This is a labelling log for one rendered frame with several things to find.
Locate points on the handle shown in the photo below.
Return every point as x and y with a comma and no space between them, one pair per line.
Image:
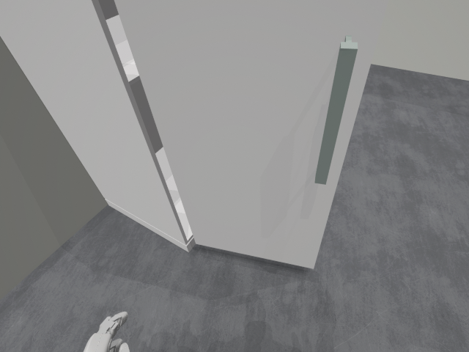
341,82

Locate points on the fridge door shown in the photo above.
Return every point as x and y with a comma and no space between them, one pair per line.
239,91

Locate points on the left robot hand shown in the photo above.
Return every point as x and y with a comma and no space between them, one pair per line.
101,341

